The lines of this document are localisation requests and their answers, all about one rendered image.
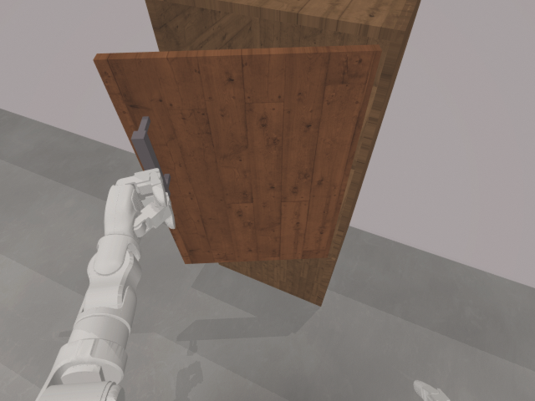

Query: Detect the robot left hand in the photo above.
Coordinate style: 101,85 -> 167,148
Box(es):
104,168 -> 176,244

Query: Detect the left robot upper arm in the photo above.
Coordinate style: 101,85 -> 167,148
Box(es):
38,381 -> 125,401

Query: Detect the robot right hand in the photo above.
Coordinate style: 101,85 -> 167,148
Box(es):
414,380 -> 450,401

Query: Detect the handle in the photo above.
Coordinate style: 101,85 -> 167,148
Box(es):
131,116 -> 171,197

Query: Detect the cupboard door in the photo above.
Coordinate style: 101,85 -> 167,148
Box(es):
93,44 -> 382,264

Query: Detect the left robot forearm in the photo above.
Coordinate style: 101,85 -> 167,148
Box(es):
35,234 -> 142,401

